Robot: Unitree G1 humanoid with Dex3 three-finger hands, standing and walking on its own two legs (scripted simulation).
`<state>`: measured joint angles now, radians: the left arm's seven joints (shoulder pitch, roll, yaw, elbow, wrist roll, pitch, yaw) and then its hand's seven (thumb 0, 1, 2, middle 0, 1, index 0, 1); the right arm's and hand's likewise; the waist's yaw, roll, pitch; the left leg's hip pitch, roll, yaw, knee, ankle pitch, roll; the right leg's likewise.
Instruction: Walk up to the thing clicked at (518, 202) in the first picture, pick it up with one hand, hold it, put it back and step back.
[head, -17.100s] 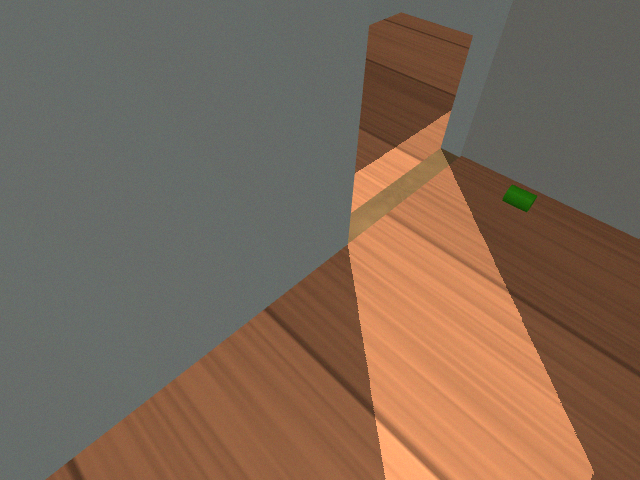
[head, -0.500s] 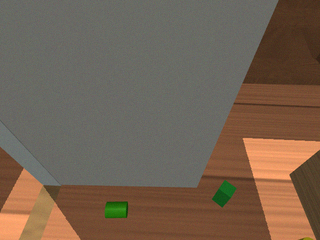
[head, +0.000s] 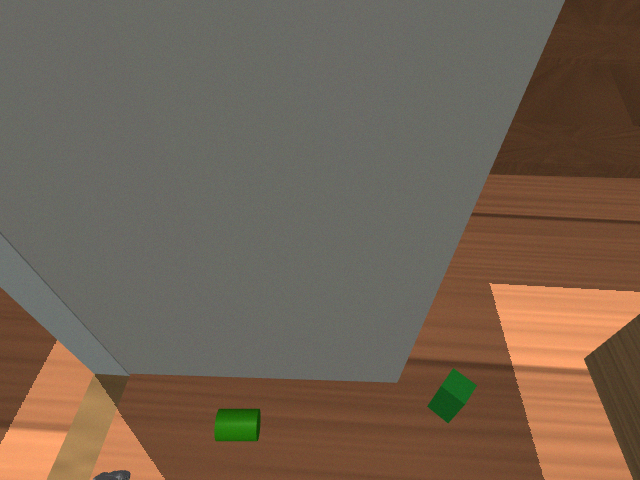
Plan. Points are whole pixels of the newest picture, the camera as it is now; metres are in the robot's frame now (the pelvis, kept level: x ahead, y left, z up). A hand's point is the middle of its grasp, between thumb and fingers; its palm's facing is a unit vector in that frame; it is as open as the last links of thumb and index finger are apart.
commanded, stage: walk up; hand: left
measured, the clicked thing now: (238, 424) +0.39 +0.24 -0.74
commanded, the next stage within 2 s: stand in 0.56 s
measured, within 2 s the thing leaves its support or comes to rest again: neither
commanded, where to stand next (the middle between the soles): +0.01 +0.00 m, yaw +1 degrees
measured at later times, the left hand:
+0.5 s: hand out of the picture +0.06 +0.26 -0.16, palm faces +0.03 -0.94 -0.33, open 7.3 cm
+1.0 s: hand out of the picture +0.08 +0.26 -0.16, palm faces +0.00 -0.94 -0.34, open 7.3 cm
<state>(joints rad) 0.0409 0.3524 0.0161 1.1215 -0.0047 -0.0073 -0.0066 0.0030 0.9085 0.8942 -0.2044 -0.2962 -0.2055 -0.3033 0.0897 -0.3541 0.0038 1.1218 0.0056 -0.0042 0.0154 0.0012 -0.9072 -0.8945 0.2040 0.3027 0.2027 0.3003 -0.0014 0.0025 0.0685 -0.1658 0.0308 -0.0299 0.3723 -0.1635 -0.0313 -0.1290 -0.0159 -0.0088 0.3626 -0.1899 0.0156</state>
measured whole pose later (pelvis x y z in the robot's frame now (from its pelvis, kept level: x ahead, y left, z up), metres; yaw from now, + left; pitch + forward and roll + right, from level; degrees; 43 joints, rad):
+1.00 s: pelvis +0.02 +0.00 +0.00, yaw +1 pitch -1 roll +0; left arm 0.11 0.35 0.01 1.14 0.01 -0.01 -0.01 0.00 0.91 0.89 -0.20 -0.30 -0.21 -0.30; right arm 0.10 -0.36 0.00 1.13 -0.01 -0.01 0.01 0.00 -0.91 -0.89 0.20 0.30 0.20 0.30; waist 0.01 0.00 0.05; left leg -0.15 0.02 -0.04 0.35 -0.17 -0.03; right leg -0.11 -0.03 -0.02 0.33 -0.20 0.02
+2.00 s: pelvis +0.02 +0.00 +0.00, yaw +1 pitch -2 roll +0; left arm 0.13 0.35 0.01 1.13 0.01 -0.01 0.00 0.00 0.91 0.89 -0.20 -0.30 -0.21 -0.30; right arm 0.11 -0.35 0.00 1.13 0.00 0.00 0.01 0.00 -0.91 -0.89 0.20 0.30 0.20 0.30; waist 0.01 0.01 0.05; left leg -0.13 0.03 -0.04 0.33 -0.17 -0.04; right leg -0.09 -0.02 -0.02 0.32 -0.20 0.01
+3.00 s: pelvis +0.01 +0.00 -0.01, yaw +1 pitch +3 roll +0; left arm 0.03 0.33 0.08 1.08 -0.01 -0.03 0.01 0.01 0.76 0.91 -0.19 -0.44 -0.18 -0.45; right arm 0.17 -0.32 0.00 0.92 0.05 -0.03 -0.03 0.00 -0.93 -0.90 0.20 0.30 0.20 0.30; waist 0.00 0.00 0.06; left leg -0.30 0.03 -0.04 0.47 -0.22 -0.04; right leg -0.27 -0.02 -0.02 0.48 -0.26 0.01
